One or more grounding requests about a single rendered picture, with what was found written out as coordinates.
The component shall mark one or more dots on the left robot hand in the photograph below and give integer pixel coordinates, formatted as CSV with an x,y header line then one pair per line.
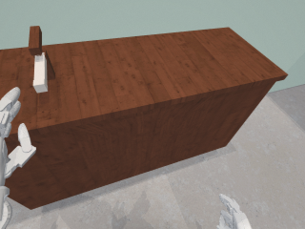
x,y
9,108

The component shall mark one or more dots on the right robot hand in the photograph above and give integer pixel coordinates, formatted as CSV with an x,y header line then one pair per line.
x,y
238,220

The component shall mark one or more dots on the tap lever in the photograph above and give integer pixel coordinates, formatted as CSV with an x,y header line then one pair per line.
x,y
40,79

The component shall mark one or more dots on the robot left forearm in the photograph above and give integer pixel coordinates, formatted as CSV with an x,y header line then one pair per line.
x,y
5,207

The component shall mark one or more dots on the counter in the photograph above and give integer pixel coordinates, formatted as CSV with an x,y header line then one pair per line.
x,y
121,107

